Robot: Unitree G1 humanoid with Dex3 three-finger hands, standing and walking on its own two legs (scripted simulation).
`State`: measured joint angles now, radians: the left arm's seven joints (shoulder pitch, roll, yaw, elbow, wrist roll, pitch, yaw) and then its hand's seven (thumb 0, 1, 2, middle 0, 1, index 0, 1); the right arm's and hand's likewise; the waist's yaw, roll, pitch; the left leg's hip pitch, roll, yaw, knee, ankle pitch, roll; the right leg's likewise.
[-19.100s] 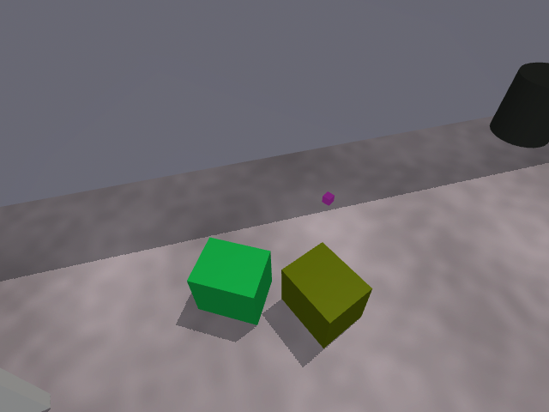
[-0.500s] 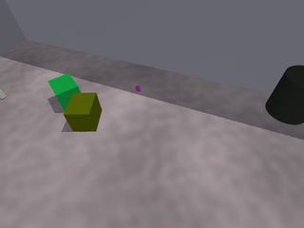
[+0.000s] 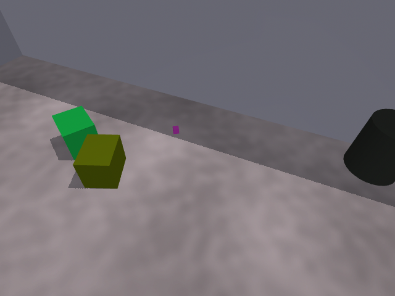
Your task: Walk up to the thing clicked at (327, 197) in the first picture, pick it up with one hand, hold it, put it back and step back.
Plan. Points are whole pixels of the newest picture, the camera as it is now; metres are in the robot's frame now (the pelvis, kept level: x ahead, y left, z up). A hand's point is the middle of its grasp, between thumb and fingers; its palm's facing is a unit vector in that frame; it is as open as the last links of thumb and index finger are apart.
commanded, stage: walk up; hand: left
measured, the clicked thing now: (175, 129) +1.41 +0.16 -0.75
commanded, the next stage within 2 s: none
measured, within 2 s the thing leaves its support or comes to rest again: neither
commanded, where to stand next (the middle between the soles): +0.96 -0.06 m, yaw -1 degrees
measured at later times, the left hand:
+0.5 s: hand (126, 226) +0.33 +0.20 -0.12, palm faces -0.02 -0.93 -0.38, open 7.3 cm
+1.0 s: hand (132, 163) +0.56 +0.24 -0.15, palm faces -0.09 -0.94 -0.34, open 7.3 cm
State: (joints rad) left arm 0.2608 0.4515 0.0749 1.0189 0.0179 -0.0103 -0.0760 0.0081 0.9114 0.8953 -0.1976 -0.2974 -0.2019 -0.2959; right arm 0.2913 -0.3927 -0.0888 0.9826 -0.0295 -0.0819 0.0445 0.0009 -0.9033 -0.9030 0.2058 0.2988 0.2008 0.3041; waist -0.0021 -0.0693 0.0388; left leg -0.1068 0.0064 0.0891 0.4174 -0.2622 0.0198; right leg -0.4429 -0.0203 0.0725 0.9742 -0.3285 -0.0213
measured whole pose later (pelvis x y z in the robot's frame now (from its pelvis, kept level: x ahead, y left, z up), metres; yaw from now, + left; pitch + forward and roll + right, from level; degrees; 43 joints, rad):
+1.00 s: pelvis +0.48 -0.03 +0.00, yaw -3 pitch -3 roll +1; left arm 0.28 0.43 0.05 0.86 0.00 -0.04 -0.06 0.00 0.91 0.89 -0.20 -0.30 -0.20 -0.30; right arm 0.30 -0.38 -0.05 0.82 -0.01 -0.09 0.04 0.00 -0.90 -0.90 0.21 0.30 0.20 0.30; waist 0.00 -0.05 0.10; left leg -0.17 0.04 0.12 0.48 -0.26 0.02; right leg -0.49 -0.08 0.02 0.89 -0.31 -0.01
